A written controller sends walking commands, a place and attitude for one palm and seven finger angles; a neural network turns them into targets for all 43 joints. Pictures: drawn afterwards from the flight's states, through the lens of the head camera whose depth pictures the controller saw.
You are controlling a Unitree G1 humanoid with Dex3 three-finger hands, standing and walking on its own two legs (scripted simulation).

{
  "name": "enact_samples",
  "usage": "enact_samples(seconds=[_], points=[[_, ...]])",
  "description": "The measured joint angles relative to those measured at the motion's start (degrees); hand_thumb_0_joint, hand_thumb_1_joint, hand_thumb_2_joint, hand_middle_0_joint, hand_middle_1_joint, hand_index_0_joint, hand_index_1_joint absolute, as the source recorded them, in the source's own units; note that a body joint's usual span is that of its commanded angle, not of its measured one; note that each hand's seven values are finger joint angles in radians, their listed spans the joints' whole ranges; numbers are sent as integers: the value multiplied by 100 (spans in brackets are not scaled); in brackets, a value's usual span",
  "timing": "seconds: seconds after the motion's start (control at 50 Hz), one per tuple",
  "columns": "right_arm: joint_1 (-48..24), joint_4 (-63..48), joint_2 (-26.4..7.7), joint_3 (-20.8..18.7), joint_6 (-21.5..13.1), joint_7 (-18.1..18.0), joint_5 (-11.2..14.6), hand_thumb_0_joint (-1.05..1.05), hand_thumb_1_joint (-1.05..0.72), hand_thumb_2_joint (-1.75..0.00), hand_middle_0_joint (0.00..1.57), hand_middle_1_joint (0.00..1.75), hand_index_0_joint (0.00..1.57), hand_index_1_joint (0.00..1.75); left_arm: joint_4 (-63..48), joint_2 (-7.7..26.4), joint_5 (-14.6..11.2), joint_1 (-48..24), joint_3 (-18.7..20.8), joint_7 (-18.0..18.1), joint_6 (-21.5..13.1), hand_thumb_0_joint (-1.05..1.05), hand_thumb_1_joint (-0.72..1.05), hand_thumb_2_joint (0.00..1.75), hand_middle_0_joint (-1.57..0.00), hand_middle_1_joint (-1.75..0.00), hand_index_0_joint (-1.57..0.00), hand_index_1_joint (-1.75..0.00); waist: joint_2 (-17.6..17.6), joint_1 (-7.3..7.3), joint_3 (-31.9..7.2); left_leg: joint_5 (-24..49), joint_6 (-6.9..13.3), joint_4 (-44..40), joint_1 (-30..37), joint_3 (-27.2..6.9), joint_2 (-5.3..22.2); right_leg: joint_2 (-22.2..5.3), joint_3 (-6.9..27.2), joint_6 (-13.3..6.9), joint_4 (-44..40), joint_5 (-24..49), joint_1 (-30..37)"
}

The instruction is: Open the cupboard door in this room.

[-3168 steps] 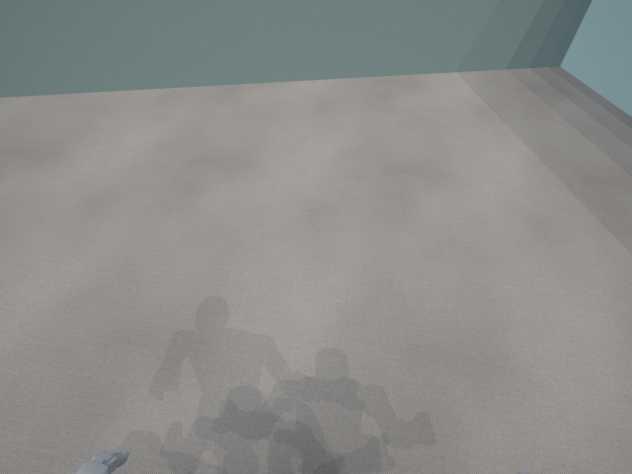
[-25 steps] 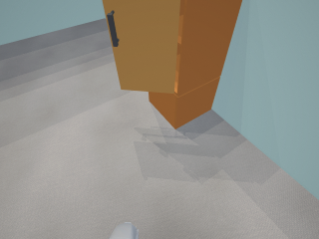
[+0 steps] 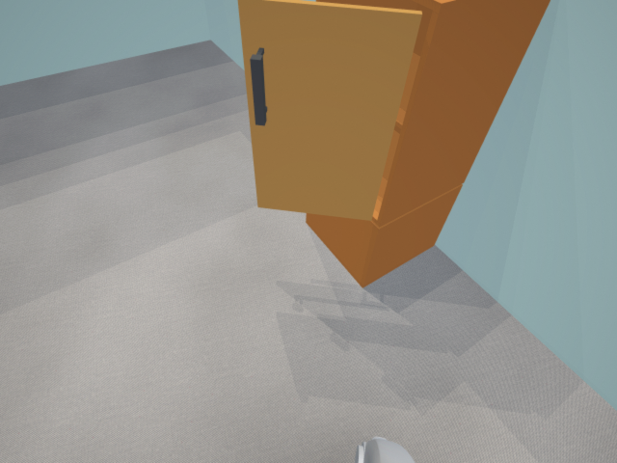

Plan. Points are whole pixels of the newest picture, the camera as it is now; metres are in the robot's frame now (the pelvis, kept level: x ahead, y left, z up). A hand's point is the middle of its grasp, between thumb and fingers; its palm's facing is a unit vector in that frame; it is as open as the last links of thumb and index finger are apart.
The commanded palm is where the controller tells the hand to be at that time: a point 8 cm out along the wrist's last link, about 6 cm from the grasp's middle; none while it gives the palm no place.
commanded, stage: take the last steps up to it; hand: left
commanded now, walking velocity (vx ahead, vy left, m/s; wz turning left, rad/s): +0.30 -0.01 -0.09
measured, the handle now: (260, 87) +0.85 +0.18 +0.04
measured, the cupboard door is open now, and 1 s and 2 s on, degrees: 49 49 49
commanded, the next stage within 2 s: come to a stop and stand still in 0.56 s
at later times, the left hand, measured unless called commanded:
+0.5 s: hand (226, 396) +0.24 +0.15 -0.17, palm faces +0.04 -0.98 -0.21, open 7.1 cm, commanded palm none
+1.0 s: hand (221, 353) +0.32 +0.18 -0.18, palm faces +0.01 -0.98 -0.20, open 7.4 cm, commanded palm none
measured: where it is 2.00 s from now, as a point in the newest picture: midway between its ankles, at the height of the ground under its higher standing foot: outside the picture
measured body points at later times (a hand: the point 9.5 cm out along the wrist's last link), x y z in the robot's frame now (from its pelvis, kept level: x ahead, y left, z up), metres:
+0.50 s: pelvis +0.17 -0.03 +0.00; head +0.20 -0.03 +0.45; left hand +0.24 +0.20 -0.15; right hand +0.13 -0.25 -0.16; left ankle +0.17 +0.09 -0.69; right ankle +0.16 -0.13 -0.74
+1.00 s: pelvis +0.27 -0.01 +0.00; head +0.31 +0.00 +0.44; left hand +0.32 +0.23 -0.16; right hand +0.33 -0.25 -0.15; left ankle +0.30 +0.09 -0.74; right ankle +0.24 -0.14 -0.70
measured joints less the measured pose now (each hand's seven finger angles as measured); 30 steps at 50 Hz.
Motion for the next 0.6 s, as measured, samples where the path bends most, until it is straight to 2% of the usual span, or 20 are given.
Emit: enact_samples(seconds=[0.14,0.22,0.28,0.32,0.36,0.38,0.42,0.46,0.5,0.6], points=[[701,392,124,80,70,16,-41,0,-92,-90,20,30,20,29,-182,-85,-4,-413,-68,-48,50,0,91,90,-19,-30,-19,-30,84,-213,-51,-280,-61,-311,603,16,-47,-43,19,-39,-1385,215,257],[1000,567,200,116,107,27,-82,0,-91,-90,20,30,20,29,-191,-146,-8,-523,-138,-65,51,0,91,90,-19,-30,-19,-30,148,-384,28,-628,-188,-161,819,71,82,36,-152,-156,-2246,-43,688],[1209,687,238,134,144,26,-78,0,-91,-90,20,30,20,29,-200,-191,-6,-553,-185,-86,-2,0,91,90,-19,-30,-19,-30,197,-478,90,-1051,-333,247,869,109,247,195,-314,-283,-2899,-108,1162],[1302,796,273,135,193,42,-17,0,-91,-90,20,30,20,29,-199,-227,-2,-545,-189,-82,-149,0,91,90,-19,-30,-19,-30,232,-449,142,-1448,-416,1152,604,62,449,313,-380,-372,-3069,-199,1434],[1203,854,278,115,305,61,45,1,-91,-90,20,30,20,29,-180,-290,-46,-479,-203,-44,-273,0,91,90,-20,-30,-20,-30,267,-427,260,-1820,-478,2944,-94,-351,520,357,-467,-362,-2909,-455,1560],[1122,852,264,93,354,67,56,1,-91,-90,20,30,20,29,-164,-327,-60,-402,-207,-11,-298,0,91,90,-20,-30,-20,-30,274,-390,294,-1804,-488,3650,-442,-534,511,375,-494,-352,-2973,-495,1684],[903,777,225,44,423,69,52,1,-91,-90,20,30,20,29,-151,-361,-159,-209,-95,103,-356,-1,92,90,-20,-30,-20,-30,280,-311,306,-1541,-531,4343,-1058,-761,562,424,-528,-285,-3281,-421,1947],[650,637,193,5,444,74,34,1,-91,-90,20,30,20,29,-117,-229,-151,-68,-18,187,-394,-4,95,90,-20,-30,-20,-30,262,-254,267,-1251,-597,4243,-1506,-863,678,467,-571,-294,-3632,-335,2189],[395,465,157,-34,435,93,14,1,-91,-90,20,30,20,29,4,-96,-87,92,-9,180,-357,-4,96,90,-20,-30,-20,-30,216,-237,190,-980,-650,3724,-1756,-866,777,472,-589,-281,-3888,-297,2378],[-129,161,5,-101,355,127,-8,1,-93,-90,19,30,20,29,358,-6,-30,486,-57,92,-260,-3,94,90,-20,-30,-20,-30,159,-94,51,-444,-698,2195,-1674,-791,779,425,-580,-125,-4007,-508,2719]])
